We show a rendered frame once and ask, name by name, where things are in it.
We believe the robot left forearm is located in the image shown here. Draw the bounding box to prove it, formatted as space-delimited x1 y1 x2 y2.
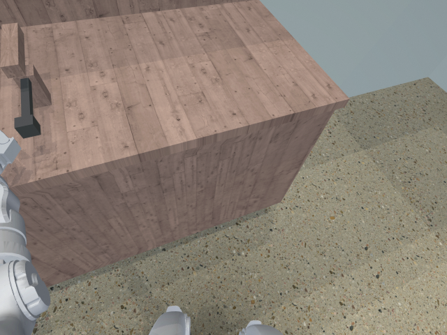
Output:
0 175 31 266

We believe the robot right shin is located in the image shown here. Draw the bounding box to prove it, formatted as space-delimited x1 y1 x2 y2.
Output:
245 320 261 329

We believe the counter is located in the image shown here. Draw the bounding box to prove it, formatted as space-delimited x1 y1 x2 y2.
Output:
0 0 350 287

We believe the left robot upper arm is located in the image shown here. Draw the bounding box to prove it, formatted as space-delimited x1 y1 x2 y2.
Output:
0 260 50 335

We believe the robot left thigh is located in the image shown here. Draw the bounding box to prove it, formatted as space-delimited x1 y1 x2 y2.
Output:
149 311 191 335

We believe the tap lever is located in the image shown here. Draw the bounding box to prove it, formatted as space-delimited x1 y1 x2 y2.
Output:
14 78 41 139

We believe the robot left hand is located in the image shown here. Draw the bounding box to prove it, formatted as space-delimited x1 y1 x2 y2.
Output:
0 130 21 174

